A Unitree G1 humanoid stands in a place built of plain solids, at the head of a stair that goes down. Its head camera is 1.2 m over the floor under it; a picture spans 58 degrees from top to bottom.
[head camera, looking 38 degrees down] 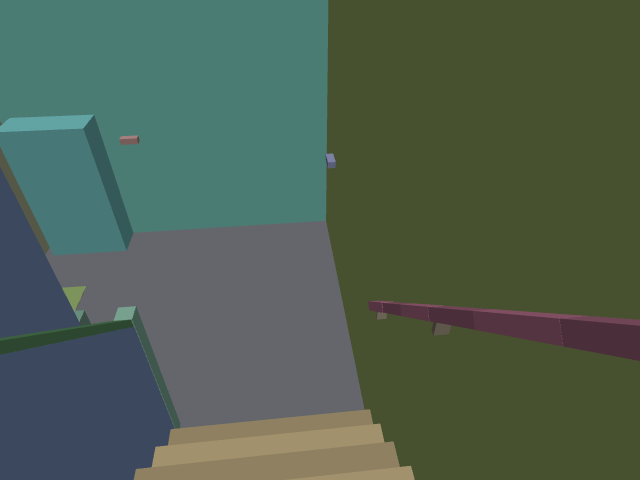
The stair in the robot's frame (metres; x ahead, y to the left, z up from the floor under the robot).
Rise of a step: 0.21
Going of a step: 0.21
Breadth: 1.20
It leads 6 degrees to the left of straight ahead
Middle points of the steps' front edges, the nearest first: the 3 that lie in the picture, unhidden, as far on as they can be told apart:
0.97 0.24 -0.84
1.18 0.27 -1.04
1.39 0.29 -1.25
